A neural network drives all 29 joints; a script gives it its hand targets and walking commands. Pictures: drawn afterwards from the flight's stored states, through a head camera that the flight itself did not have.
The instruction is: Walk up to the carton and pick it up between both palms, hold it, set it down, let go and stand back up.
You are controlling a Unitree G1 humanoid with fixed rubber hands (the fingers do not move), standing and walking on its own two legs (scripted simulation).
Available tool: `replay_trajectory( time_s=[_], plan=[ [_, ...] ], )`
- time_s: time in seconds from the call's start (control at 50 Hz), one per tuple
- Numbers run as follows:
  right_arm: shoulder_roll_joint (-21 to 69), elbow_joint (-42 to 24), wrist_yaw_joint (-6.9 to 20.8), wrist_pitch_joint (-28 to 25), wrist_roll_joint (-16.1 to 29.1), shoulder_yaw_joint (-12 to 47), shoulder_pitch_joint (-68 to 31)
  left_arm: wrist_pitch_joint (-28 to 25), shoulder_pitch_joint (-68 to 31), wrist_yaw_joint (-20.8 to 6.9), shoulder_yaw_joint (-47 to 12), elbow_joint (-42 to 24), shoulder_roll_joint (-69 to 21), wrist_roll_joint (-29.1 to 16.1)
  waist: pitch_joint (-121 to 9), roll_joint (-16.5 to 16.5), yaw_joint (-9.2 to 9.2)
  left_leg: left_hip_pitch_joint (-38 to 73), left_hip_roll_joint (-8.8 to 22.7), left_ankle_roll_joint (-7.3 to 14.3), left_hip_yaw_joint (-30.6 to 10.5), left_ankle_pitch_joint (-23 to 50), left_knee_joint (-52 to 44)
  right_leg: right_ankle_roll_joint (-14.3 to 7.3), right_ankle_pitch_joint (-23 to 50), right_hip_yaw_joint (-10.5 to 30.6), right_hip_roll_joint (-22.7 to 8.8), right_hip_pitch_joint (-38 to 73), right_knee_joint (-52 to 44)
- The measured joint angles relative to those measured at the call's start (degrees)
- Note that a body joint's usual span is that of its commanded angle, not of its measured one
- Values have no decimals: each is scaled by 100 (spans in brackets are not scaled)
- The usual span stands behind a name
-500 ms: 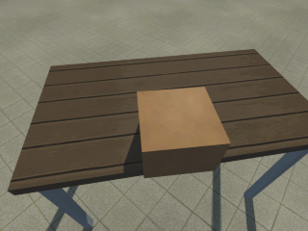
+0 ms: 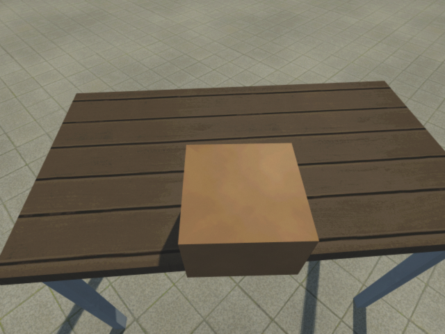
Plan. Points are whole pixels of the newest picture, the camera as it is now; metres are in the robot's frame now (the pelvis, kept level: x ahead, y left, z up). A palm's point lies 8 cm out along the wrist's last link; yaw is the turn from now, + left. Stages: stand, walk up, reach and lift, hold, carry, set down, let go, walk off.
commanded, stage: walk up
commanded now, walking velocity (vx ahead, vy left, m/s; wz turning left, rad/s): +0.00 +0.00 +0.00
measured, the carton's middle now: (240, 208) +0.35 -0.03 +0.01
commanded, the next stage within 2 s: none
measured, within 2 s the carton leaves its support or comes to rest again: neither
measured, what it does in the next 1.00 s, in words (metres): steps on the spot: right foot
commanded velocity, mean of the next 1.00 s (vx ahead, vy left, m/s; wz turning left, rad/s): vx -0.01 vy -0.05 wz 0.06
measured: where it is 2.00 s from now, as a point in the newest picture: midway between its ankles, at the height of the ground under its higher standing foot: outside the picture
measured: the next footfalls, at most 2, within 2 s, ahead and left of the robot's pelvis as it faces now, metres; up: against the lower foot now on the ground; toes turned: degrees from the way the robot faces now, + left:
right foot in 0.96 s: +0.01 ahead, -0.21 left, +0.00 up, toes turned +2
left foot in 1.28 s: -0.05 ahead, +0.00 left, +0.00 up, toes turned +6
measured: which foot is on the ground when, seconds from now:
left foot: down 0.00-0.98, up 1.00-1.00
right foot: down 0.00-0.60, up 0.62-0.94, down 0.96-1.00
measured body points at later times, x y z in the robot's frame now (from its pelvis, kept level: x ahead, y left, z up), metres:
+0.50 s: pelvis -0.02 +0.00 -0.01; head +0.01 +0.00 +0.44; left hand -0.03 +0.22 -0.17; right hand +0.00 -0.21 -0.17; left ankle -0.05 +0.13 -0.73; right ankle -0.03 -0.05 -0.74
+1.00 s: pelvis -0.04 -0.07 -0.02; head -0.01 -0.09 +0.43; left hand +0.03 +0.17 -0.15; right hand -0.05 -0.31 -0.19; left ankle -0.05 +0.12 -0.74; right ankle -0.03 -0.21 -0.74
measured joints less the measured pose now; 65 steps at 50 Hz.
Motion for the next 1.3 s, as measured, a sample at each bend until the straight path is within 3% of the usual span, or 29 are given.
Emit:
replay_trajectory(
  time_s=[0.3, 0.44, 0.56, 0.6, 0.64, 0.68, 0.72, 0.78, 0.88, 0.96, 1.0, 1.02, 1.06, 1.16, 1.24, 1.28, 1.3],
  plan=[
    [12, -28, 22, 86, 4, 18, -114, 54, 213, 23, 65, 60, 59, 84, 114, -81, 77, -259, 57, -39, -91, -136, 381, -46, -117, -154, 10, -142, 235],
    [46, -68, 2, 65, -3, 29, 42, 91, 86, 6, 115, -44, 55, 35, 106, -30, 3, -420, 26, -8, -178, -105, 528, -26, -97, -277, -36, -199, 277],
    [28, -250, 53, 219, -89, -53, 52, 116, -62, 77, 221, -271, 228, 114, 131, -2, 23, -1134, 159, 222, 128, -1092, 1976, -39, -371, -581, -123, -513, 858],
    [58, -340, 5, 142, -146, -54, 14, 216, -27, 16, 277, -302, 343, 162, 99, -111, -29, -1059, 311, 323, 306, -384, 1459, 16, -499, -598, -132, -727, 1199],
    [141, -431, -78, 8, -210, -79, -54, 391, -99, -44, 349, -297, 504, 173, 202, -387, -51, -1142, 309, 250, 449, -322, 1620, 249, -1006, -214, -176, -1216, 2193],
    [140, -522, -143, -21, -219, -107, -16, 513, -121, -84, 380, -343, 579, 154, 235, -451, -96, -1152, 427, 146, 526, -508, 1707, 410, -1473, 165, -60, -1701, 3286],
    [86, -555, -178, -21, -253, -160, 118, 559, -206, -151, 408, -405, 601, 137, 247, -363, -225, -1113, 522, 81, 442, -468, 1583, 534, -1349, 436, -11, -2010, 4138],
    [46, -514, -141, 47, -207, -186, 366, 550, -433, -214, 461, -568, 661, 190, 198, -323, -281, -1063, 529, -4, 349, -177, 1193, 718, -772, 759, -222, -2246, 4576],
    [-18, -494, -48, 9, -227, -264, 450, 570, -707, -254, 471, -877, 724, 92, 201, -283, -208, -1075, 657, -180, 399, 117, 845, 936, -606, 978, -520, -2107, 3673],
    [-115, -459, 1, 63, -207, -307, 491, 378, -827, -309, 339, -924, 543, 5, 155, -175, -164, -1190, 561, -316, 391, 79, 1037, 827, -290, 947, -705, -1154, 1287],
    [-345, -399, 59, 138, -226, -367, 375, 238, -804, -245, 247, -779, 221, 38, 265, 359, -240, -1237, 715, -162, 77, -249, 1354, 720, -205, 739, -475, -986, 1244],
    [-402, -423, 66, 191, -194, -380, 361, 200, -689, -240, 177, -758, 123, 48, 194, 447, -281, -1283, 590, -63, -44, -635, 1476, 674, -240, 712, -484, -997, 1286],
    [-440, -509, 110, 300, -103, -381, 320, 193, -440, -248, 122, -708, 17, 104, 18, 397, -232, -1330, 297, 80, -61, -1020, 1838, 605, -229, 824, -547, -1006, 1211],
    [-406, -557, 225, 247, -110, -377, 115, 137, -268, -173, 64, -691, 14, 97, -51, 346, -204, -1398, -10, 248, -85, -715, 2326, 467, 173, 717, -419, -757, 513],
    [-295, -506, 155, 196, -43, -317, 18, 56, -327, -137, 15, -663, 23, 88, -36, 281, -137, -1041, -93, 266, -37, -705, 1565, 373, 271, 566, -196, -785, 391],
    [-224, -456, 109, 149, 1, -272, -11, 70, -376, -124, 4, -629, 36, 82, -14, 213, -112, -683, -121, 297, -6, -196, 696, 348, 236, 486, -92, -838, 480],
    [-116, -380, 85, 115, 2, -245, -64, 87, -415, -94, 32, -582, 101, 58, 50, 5, -82, -535, -194, 318, 43, 131, 447, 346, 205, 538, -147, -833, 556]
  ],
)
